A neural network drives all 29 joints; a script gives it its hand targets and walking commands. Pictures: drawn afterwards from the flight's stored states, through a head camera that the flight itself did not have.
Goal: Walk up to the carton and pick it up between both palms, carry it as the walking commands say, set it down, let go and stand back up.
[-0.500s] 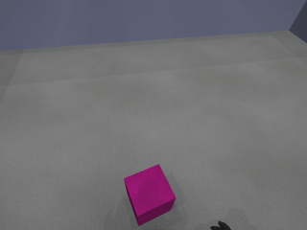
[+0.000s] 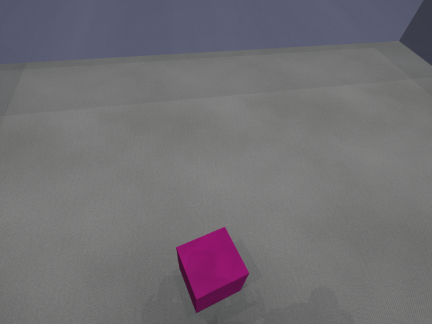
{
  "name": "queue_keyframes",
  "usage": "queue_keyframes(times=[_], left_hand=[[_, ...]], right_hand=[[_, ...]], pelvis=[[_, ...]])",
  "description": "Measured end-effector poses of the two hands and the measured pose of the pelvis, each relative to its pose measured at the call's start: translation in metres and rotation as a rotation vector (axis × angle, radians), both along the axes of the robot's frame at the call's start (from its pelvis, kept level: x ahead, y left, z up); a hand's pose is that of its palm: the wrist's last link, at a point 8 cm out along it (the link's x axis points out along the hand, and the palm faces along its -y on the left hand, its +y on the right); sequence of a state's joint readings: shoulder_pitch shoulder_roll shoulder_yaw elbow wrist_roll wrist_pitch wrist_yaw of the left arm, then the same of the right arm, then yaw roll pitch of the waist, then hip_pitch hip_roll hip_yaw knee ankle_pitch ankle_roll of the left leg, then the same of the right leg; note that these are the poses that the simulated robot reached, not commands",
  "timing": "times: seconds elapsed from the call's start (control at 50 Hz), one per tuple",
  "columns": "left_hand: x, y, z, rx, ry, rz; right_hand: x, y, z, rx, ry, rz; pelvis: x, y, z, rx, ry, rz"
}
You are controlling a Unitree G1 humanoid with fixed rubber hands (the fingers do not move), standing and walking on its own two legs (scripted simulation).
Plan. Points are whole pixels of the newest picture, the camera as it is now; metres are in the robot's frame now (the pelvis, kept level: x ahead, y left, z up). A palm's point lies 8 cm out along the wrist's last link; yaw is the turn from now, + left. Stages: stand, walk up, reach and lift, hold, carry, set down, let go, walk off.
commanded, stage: walk up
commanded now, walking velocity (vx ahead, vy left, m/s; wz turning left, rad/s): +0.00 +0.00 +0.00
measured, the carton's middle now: (210, 270) +0.42 +0.00 -0.64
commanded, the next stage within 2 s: none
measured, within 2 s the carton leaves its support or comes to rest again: neither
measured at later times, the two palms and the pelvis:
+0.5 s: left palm out of the picture +0.07 +0.20 -0.13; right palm out of the picture +0.04 -0.31 -0.11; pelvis +0.02 -0.05 +0.00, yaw +7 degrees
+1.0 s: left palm out of the picture +0.05 +0.12 -0.11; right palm (376, 302) +0.21 -0.35 -0.13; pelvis +0.06 -0.13 +0.00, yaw +15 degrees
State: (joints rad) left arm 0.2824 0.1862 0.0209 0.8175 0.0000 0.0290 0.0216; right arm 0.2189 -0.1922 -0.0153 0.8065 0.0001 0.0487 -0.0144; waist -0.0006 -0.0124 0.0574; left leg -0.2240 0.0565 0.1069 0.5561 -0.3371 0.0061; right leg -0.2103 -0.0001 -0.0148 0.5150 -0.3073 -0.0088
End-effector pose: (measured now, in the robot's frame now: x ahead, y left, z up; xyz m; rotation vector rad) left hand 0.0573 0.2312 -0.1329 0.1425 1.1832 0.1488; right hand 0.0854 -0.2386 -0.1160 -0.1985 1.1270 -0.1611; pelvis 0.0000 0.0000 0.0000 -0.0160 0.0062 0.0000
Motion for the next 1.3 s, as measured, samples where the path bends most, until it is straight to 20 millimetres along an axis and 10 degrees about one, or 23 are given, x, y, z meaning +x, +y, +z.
queue_keyframes(times=[0.28, 0.46, 0.6, 0.72, 0.98, 1.3], left_hand=[[-0.002, 0.006, 0.007, 0.025, -0.012, -0.003], [0.007, -0.020, 0.004, -0.020, -0.022, 0.072], [0.022, -0.069, 0.003, 0.011, -0.019, 0.107], [0.013, -0.098, 0.023, 0.054, 0.010, 0.169], [-0.009, -0.108, 0.025, 0.091, 0.034, 0.247], [-0.023, -0.069, -0.011, -0.024, -0.006, 0.316]], right_hand=[[-0.010, 0.009, -0.007, 0.034, -0.004, -0.019], [-0.051, -0.050, 0.001, -0.073, 0.194, -0.004], [-0.024, -0.117, -0.014, -0.084, 0.220, 0.030], [0.037, -0.137, -0.015, -0.037, 0.169, 0.095], [0.123, -0.110, -0.016, 0.039, 0.038, 0.245], [0.090, -0.059, 0.001, -0.049, 0.033, 0.326]], pelvis=[[-0.004, 0.001, 0.000, -0.001, -0.006, 0.001], [0.012, -0.034, 0.002, -0.020, -0.007, 0.109], [0.035, -0.088, -0.008, 0.014, 0.014, 0.148], [0.051, -0.116, 0.003, 0.052, 0.034, 0.194], [0.057, -0.128, 0.004, 0.046, 0.039, 0.254], [0.038, -0.085, -0.005, -0.026, -0.024, 0.333]])
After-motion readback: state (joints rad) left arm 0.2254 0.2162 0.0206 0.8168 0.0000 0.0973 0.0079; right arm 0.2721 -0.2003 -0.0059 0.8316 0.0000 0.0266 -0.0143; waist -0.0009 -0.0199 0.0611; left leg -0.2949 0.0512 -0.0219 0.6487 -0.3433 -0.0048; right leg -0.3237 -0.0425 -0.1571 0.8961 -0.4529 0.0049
